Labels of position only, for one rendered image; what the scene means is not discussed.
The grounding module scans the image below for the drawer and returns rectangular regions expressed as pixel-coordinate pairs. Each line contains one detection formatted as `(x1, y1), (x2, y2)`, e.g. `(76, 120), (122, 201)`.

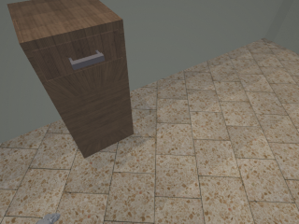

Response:
(32, 29), (122, 80)

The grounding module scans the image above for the robot left hand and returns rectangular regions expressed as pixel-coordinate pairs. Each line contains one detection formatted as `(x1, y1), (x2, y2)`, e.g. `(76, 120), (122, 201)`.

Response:
(36, 213), (61, 224)

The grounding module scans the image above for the cabinet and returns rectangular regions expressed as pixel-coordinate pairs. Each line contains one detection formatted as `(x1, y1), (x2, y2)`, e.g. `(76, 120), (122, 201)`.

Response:
(7, 0), (134, 159)

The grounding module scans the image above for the handle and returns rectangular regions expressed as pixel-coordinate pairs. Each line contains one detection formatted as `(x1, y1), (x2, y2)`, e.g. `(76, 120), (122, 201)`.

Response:
(68, 50), (105, 70)

